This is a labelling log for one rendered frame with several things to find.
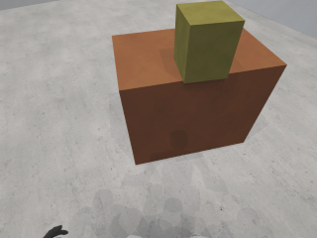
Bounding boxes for robot left hand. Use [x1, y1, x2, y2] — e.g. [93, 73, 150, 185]
[43, 225, 68, 238]

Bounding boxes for pedestal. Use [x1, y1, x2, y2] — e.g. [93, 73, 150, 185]
[112, 28, 287, 165]

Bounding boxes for carton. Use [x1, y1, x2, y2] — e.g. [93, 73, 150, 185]
[173, 0, 246, 83]

